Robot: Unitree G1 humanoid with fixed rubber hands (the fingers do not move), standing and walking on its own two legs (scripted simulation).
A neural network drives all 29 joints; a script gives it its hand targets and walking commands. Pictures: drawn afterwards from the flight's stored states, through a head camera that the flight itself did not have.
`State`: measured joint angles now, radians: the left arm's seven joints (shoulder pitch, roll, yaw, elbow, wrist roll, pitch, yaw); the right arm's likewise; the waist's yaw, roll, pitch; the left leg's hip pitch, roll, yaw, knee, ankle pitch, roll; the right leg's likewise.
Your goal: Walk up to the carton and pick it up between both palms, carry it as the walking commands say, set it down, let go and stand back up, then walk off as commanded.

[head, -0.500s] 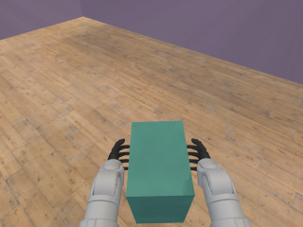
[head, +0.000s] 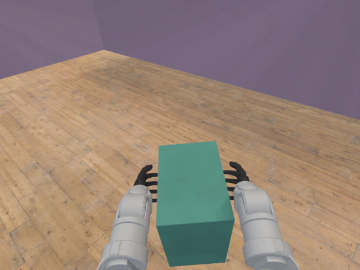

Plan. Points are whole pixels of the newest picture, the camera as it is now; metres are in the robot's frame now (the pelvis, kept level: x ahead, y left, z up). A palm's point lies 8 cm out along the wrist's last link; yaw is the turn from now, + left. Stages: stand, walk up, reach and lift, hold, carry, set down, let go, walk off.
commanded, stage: set down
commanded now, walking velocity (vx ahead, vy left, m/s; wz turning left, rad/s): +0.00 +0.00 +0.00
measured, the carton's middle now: (192, 204) +0.32 -0.03 -0.02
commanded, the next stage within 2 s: none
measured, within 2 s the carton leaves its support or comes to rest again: neither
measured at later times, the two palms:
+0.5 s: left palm (149, 201) +0.33 +0.08 +0.00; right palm (241, 198) +0.32 -0.16 +0.00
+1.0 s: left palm (152, 219) +0.34 +0.09 -0.10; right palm (234, 217) +0.33 -0.15 -0.10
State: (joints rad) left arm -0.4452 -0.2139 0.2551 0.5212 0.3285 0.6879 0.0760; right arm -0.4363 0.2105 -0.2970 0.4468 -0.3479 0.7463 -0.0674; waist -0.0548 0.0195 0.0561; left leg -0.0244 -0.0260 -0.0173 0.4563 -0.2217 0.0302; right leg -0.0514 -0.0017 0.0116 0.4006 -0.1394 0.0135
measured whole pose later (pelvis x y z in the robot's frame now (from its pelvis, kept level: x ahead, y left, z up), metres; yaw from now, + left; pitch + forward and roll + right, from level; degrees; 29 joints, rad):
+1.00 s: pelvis -0.01 -0.01 -0.04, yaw +3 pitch +16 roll +0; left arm -0.51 -0.24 0.36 0.68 0.33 0.11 0.13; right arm -0.47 0.22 -0.42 0.60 -0.34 0.15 -0.06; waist -0.08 0.04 0.03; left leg -0.78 -0.09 -0.09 0.79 -0.29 0.01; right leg -0.81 0.04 0.07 0.77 -0.24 0.01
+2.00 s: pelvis -0.04 -0.01 -0.19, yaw +4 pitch +32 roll +0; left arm -0.88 -0.14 0.40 0.79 0.24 0.16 0.16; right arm -0.82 0.13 -0.48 0.67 -0.27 0.20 -0.08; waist -0.09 0.05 -0.05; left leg -1.56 -0.17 -0.09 1.52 -0.52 -0.02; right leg -1.59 0.10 0.10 1.50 -0.48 0.04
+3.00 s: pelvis -0.06 -0.02 -0.32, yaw +4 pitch +41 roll +1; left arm -1.26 -0.04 0.43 0.84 0.24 0.23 0.18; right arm -1.18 0.02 -0.53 0.72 -0.26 0.27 -0.08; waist -0.09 0.06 0.09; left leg -2.07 -0.23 -0.08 1.91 -0.56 -0.07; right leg -2.10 0.15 0.09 1.88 -0.50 0.07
